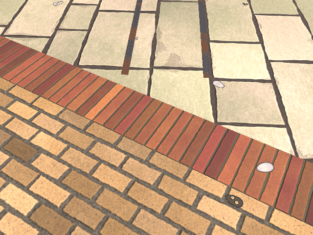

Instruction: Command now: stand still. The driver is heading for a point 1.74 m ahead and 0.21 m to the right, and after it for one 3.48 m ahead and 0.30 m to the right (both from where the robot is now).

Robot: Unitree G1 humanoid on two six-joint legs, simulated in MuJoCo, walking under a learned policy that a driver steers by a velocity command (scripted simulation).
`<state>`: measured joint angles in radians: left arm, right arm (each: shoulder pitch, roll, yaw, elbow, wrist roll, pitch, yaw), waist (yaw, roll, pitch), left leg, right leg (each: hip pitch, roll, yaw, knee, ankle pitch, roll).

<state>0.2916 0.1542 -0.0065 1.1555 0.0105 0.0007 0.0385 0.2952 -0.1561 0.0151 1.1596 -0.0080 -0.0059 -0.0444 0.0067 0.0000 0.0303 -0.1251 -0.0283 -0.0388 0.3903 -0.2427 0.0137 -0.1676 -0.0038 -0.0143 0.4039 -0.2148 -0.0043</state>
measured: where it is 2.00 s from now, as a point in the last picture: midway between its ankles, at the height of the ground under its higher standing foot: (155, 165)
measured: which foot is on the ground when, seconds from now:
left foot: down 0.00-0.82, up 0.84-1.00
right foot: down 0.00-0.48, up 0.50-0.80, down 0.82-1.00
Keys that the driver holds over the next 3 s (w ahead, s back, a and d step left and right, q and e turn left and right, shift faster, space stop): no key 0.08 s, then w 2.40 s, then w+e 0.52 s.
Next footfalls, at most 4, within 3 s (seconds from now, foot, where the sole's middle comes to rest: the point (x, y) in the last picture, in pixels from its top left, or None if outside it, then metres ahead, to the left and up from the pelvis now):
0.82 right None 0.43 -0.04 -0.78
1.38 left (137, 188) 0.74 0.13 -0.78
1.94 right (171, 136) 1.05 -0.04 -0.78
2.52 left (140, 103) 1.30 0.14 -0.78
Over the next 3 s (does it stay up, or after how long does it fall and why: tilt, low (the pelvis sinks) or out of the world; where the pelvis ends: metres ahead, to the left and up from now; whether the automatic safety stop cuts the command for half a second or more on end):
stays up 1.41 0.03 -0.06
